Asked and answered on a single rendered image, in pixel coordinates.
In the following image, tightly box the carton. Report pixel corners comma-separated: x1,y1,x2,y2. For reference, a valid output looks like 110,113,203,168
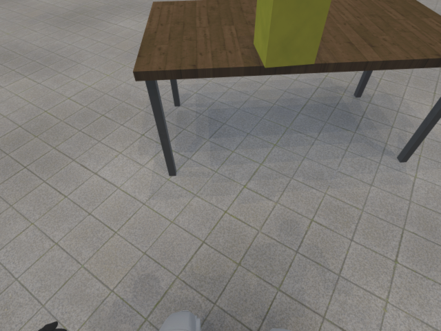
254,0,331,68

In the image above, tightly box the robot left thigh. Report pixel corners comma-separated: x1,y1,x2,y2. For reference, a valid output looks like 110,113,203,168
159,312,201,331

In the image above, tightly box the table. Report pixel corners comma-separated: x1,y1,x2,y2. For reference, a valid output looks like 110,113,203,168
133,0,441,176

